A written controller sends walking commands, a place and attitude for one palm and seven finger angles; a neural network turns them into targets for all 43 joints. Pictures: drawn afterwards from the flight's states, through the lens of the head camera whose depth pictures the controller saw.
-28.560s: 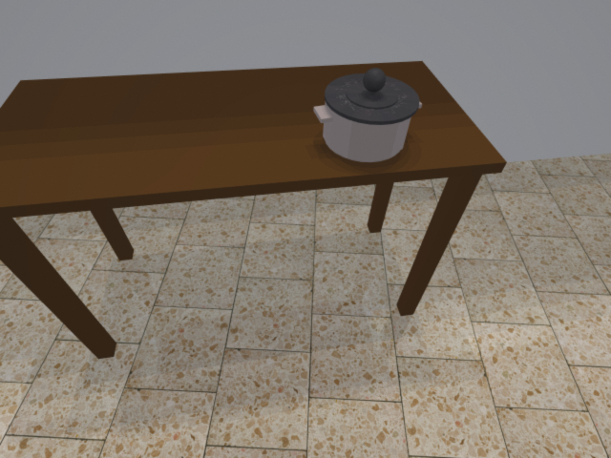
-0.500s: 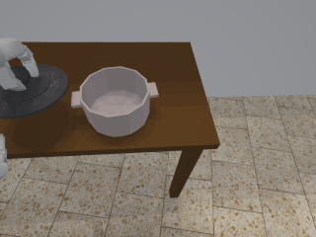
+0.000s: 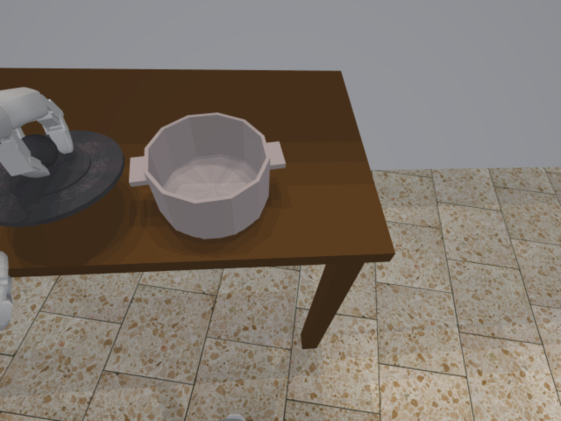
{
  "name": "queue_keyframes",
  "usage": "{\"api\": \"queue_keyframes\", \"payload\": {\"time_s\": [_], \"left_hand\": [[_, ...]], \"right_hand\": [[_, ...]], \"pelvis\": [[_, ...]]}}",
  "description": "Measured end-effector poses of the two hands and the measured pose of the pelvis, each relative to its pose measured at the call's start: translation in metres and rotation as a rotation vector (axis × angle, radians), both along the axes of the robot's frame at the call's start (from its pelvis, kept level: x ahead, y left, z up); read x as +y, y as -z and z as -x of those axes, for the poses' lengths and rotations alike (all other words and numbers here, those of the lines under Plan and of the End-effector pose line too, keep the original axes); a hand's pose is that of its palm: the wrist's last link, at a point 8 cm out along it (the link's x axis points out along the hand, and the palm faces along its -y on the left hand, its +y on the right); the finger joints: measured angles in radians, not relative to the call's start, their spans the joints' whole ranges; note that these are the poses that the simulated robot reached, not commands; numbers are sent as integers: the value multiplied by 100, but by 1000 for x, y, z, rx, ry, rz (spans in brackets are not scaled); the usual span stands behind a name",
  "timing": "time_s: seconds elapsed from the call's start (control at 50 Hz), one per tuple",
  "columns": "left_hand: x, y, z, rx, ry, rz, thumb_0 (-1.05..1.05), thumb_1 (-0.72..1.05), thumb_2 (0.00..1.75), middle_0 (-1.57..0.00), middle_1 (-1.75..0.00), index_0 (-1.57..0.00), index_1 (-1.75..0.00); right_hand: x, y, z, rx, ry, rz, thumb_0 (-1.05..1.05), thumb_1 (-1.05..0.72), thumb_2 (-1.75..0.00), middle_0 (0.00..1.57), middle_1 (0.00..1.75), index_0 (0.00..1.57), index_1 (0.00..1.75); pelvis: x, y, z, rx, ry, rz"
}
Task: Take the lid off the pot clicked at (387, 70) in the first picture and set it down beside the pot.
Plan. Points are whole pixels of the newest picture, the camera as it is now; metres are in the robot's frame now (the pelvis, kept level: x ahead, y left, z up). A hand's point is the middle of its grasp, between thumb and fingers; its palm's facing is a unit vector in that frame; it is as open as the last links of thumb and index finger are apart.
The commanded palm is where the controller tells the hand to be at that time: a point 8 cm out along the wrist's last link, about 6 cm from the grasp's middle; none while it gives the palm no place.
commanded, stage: lower the lid onto the table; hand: left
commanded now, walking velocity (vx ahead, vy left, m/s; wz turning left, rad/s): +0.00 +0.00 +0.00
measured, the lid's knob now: (37, 151) +0.46 +0.34 +0.11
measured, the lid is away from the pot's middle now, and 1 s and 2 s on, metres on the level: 0.23 0.22 0.24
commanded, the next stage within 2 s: open the fingers wide in 1.04 s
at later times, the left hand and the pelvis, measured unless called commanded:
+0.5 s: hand (46, 163) +0.44 +0.33 +0.10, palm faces -0.47 -0.14 -0.87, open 7.4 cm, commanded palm +0.48 +0.33 +0.17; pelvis -0.01 +0.01 +0.00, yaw -1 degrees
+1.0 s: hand (55, 179) +0.44 +0.33 +0.07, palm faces -0.49 -0.14 -0.86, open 7.4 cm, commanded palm +0.48 +0.33 +0.13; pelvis +0.00 +0.00 -0.01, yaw -1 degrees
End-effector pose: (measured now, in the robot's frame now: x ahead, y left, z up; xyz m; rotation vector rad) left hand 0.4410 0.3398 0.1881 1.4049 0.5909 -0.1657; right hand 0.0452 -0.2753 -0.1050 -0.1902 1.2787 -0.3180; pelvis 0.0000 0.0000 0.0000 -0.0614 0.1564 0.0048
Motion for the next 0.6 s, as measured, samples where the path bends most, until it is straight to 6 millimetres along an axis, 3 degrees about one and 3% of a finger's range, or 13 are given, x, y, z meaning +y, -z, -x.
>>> {"api": "queue_keyframes", "payload": {"time_s": [0.26, 0.6], "left_hand": [[1, 15, 2, 22, 34, -14, -1, 29, 70, -68, -96, -65, -97], [-7, 34, -14, 13, 63, -11, -1, 29, 70, -68, -96, -65, -97]], "right_hand": [[2, 0, 12, 24, -5, 29, 0, -91, -90, 21, 30, 20, 30], [7, 2, 38, 65, 40, 39, 0, -91, -90, 21, 30, 20, 30]], "pelvis": [[6, 3, 6, 10, -4, 8], [12, 6, 4, 41, 13, 8]]}}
